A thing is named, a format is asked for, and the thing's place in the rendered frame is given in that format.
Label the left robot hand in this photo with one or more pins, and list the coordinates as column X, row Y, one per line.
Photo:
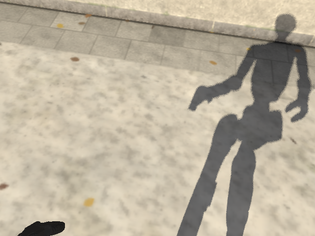
column 47, row 228

